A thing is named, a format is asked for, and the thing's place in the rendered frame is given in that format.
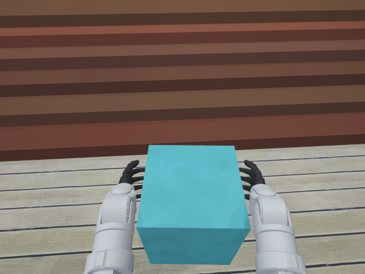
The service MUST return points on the robot right forearm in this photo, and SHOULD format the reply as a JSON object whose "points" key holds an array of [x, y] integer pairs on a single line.
{"points": [[277, 251]]}

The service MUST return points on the right robot hand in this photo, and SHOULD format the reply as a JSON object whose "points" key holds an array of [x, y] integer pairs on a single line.
{"points": [[254, 173]]}

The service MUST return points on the carton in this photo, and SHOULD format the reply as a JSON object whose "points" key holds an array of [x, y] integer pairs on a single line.
{"points": [[192, 207]]}

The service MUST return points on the robot left forearm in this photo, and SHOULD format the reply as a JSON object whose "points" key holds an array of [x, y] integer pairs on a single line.
{"points": [[112, 248]]}

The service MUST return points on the left robot hand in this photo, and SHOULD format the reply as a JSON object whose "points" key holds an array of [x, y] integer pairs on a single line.
{"points": [[129, 172]]}

